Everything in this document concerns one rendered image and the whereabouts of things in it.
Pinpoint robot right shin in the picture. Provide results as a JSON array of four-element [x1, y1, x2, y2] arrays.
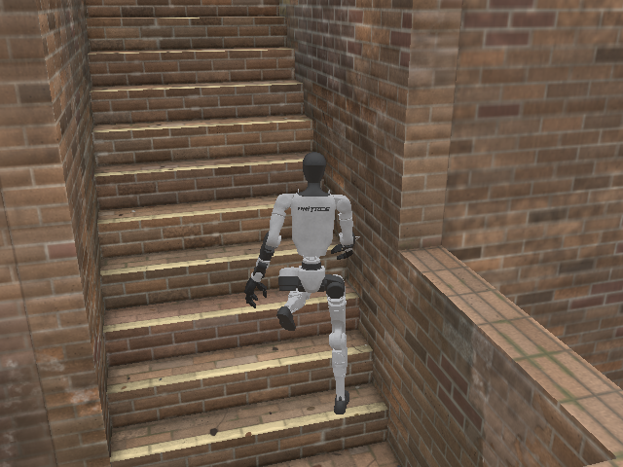
[[332, 333, 348, 401]]

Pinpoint humanoid robot torso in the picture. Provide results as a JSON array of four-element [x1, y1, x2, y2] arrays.
[[290, 189, 336, 293]]

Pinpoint robot left forearm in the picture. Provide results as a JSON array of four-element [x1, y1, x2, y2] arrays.
[[251, 232, 275, 282]]

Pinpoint robot right hand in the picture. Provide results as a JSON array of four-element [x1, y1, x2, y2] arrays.
[[331, 244, 353, 260]]

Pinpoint robot right forearm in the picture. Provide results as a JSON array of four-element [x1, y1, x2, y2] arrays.
[[342, 232, 355, 252]]

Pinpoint right robot upper arm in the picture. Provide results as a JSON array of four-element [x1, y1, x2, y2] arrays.
[[333, 195, 353, 245]]

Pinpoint left robot upper arm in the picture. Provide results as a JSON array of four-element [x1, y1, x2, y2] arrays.
[[266, 194, 294, 248]]

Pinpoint robot left hand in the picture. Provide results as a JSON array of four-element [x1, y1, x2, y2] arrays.
[[244, 277, 267, 308]]

